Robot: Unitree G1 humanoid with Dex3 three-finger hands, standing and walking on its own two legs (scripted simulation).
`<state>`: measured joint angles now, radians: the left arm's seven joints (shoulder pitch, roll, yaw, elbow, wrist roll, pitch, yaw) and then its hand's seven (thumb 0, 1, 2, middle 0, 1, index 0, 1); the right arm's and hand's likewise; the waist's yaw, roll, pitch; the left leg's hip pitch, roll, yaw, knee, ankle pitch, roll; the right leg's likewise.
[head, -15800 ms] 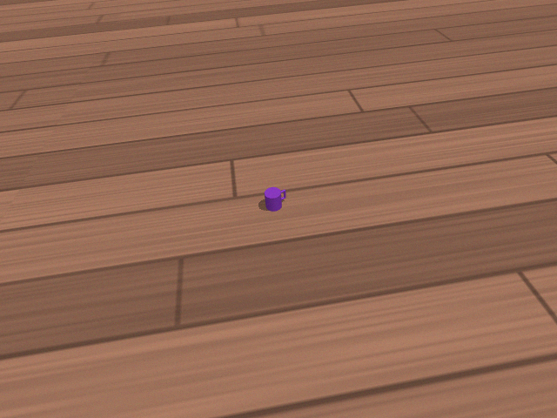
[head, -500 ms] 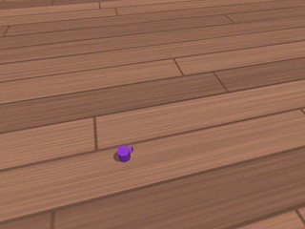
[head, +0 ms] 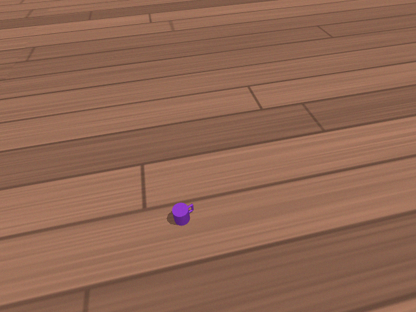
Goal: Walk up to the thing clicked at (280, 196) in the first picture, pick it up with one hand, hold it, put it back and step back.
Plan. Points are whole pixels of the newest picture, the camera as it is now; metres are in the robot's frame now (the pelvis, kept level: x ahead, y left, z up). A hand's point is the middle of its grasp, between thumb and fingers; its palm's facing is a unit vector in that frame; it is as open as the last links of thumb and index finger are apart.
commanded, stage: walk up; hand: left
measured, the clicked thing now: (183, 212) +0.76 +0.21 -0.72
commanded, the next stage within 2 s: stand in 0.76 s
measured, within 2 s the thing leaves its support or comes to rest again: neither
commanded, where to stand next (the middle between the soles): +0.35 -0.01 m, yaw -1 degrees
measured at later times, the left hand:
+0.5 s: hand out of the picture +0.14 +0.24 -0.14, palm faces +0.03 -0.94 -0.34, open 7.4 cm
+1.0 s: hand out of the picture +0.09 +0.25 -0.14, palm faces -0.01 -0.94 -0.34, open 7.4 cm
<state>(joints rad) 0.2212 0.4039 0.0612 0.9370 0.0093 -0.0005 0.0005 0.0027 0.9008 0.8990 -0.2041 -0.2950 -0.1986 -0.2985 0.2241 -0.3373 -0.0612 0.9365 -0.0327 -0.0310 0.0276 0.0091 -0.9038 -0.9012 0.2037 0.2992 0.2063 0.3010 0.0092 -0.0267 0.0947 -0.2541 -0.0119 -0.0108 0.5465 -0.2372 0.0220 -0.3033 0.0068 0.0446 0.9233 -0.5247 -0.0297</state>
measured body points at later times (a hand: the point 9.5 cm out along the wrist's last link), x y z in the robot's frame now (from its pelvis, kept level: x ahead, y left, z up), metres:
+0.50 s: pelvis +0.03 -0.01 +0.00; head +0.05 -0.01 +0.45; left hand +0.14 +0.29 -0.12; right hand +0.10 -0.31 -0.13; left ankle +0.02 +0.12 -0.73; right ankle +0.04 -0.13 -0.73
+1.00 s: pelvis +0.02 -0.01 +0.02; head +0.02 -0.01 +0.47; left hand +0.09 +0.30 -0.12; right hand +0.12 -0.30 -0.11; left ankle +0.02 +0.12 -0.73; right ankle +0.04 -0.13 -0.73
